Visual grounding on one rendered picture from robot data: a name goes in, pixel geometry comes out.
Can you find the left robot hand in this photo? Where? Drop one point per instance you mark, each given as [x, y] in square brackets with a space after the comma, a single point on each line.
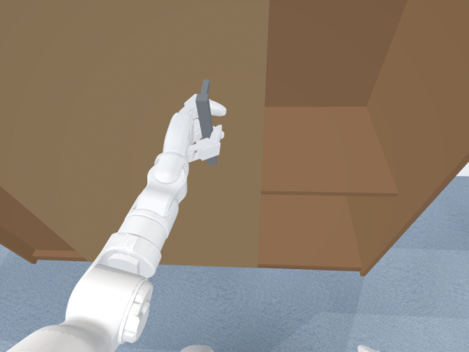
[184, 129]

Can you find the left robot forearm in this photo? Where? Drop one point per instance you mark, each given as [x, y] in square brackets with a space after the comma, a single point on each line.
[136, 246]

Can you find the handle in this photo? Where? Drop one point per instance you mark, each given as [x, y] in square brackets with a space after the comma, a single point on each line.
[204, 113]

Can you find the left robot upper arm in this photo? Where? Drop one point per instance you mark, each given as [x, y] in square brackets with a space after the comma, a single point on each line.
[110, 308]

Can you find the wardrobe door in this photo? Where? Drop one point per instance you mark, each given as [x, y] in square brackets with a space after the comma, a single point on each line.
[18, 220]
[88, 89]

